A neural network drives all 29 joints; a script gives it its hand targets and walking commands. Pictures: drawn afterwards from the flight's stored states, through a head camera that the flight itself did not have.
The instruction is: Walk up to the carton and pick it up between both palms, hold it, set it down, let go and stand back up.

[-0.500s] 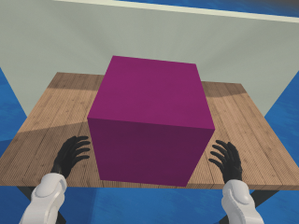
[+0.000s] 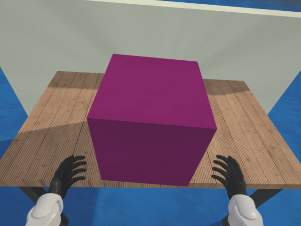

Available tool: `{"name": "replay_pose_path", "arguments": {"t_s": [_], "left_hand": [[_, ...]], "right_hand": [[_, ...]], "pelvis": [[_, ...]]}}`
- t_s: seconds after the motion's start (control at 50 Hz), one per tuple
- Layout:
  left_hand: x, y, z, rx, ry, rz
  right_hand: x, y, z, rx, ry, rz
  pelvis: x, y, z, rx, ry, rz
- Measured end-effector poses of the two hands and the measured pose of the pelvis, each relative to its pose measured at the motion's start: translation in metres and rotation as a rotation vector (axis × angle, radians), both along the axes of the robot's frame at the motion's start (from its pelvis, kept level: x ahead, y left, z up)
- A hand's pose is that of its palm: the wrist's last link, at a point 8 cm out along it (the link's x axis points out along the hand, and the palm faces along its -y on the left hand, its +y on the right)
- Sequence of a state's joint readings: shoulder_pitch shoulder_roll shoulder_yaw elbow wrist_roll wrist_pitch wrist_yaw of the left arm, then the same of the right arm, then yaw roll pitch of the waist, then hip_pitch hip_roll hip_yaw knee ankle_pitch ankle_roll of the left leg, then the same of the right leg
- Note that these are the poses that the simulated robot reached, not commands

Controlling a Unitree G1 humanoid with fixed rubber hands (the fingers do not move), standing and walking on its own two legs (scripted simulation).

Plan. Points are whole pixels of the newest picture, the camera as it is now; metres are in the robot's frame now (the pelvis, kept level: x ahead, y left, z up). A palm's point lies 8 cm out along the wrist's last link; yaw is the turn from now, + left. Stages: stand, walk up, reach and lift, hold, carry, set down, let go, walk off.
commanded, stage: set down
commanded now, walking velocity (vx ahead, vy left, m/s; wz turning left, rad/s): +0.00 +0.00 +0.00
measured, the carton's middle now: (150, 120) +0.44 +0.01 +0.04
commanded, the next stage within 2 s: let go in 1.90 s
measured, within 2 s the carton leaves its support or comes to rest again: neither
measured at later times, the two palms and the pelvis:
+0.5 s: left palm (55, 201) +0.20 +0.25 -0.02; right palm (233, 201) +0.20 -0.21 -0.01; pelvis +0.01 +0.00 +0.00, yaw +0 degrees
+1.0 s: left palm (55, 209) +0.19 +0.25 -0.04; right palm (233, 213) +0.18 -0.22 -0.05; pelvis +0.02 -0.01 +0.00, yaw +0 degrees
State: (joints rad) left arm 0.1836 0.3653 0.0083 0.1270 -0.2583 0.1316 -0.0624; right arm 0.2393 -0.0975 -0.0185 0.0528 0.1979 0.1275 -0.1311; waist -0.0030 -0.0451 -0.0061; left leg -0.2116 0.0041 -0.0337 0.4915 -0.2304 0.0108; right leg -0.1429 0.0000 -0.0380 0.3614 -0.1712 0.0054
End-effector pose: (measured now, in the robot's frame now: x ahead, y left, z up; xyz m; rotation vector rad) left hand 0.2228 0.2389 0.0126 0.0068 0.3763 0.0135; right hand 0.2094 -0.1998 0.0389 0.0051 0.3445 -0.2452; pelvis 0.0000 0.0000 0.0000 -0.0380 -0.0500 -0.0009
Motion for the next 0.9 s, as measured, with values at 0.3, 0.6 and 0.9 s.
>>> {"name": "replay_pose_path", "arguments": {"t_s": [0.3,0.6,0.9], "left_hand": [[-0.012,0.006,-0.022,0.058,0.115,0.01],[-0.025,0.016,-0.039,0.091,0.204,0.055],[-0.029,0.019,-0.055,0.117,0.284,0.093]], "right_hand": [[-0.004,-0.003,-0.027,0.0,0.09,0.018],[-0.014,-0.01,-0.05,-0.022,0.16,0.039],[-0.033,-0.017,-0.086,-0.011,0.3,0.058]], "pelvis": [[0.009,-0.001,0.001,0.001,0.015,0.0],[0.009,-0.001,0.001,0.002,0.016,0.0],[0.014,-0.004,0.001,0.005,0.023,0.0]]}}
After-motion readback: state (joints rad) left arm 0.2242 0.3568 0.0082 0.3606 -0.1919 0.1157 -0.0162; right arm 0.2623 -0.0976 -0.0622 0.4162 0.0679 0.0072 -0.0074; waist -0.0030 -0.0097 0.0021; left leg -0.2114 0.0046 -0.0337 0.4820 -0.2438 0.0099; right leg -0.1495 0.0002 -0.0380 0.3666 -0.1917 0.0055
